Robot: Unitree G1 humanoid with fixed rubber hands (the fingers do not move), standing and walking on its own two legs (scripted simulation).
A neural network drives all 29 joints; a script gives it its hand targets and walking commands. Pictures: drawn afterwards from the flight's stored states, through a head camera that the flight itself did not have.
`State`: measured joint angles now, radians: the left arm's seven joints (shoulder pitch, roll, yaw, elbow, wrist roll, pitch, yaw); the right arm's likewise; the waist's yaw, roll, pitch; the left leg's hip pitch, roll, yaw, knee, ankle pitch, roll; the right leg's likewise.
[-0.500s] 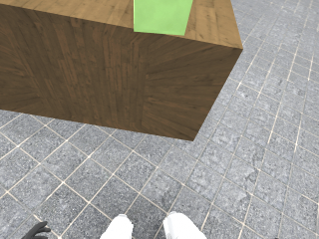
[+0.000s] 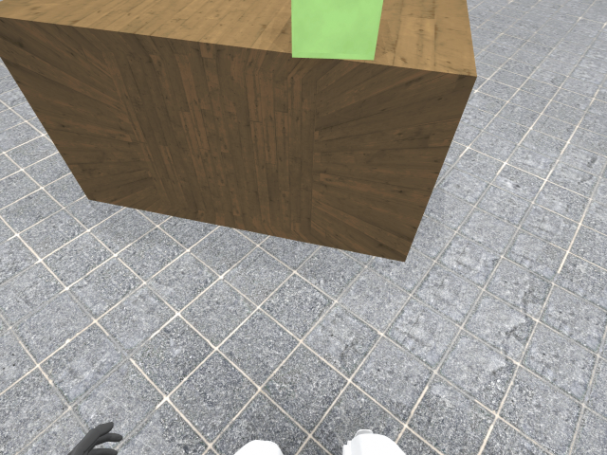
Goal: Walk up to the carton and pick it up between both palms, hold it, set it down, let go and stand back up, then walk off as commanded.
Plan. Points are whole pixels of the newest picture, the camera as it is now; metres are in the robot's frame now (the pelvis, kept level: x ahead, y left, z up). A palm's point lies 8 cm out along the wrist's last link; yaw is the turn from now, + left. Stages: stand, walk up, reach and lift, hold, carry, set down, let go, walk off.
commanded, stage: walk off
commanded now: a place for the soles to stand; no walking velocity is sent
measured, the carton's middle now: out of the picture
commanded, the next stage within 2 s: stand in 1.24 s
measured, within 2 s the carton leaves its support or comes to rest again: neither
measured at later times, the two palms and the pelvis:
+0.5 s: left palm out of the picture +0.07 +0.33 -0.09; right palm out of the picture +0.02 -0.30 -0.07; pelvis -0.02 +0.02 +0.02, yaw -3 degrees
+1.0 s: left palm out of the picture +0.11 +0.32 -0.06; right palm out of the picture +0.04 -0.30 -0.07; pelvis -0.02 +0.01 +0.03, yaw -4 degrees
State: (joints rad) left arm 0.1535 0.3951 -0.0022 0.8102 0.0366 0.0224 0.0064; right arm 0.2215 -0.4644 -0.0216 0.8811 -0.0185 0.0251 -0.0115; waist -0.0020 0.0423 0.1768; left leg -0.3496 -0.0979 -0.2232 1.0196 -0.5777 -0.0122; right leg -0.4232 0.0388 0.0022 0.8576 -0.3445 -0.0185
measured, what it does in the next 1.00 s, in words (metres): steps on the spot: left foot, then right foot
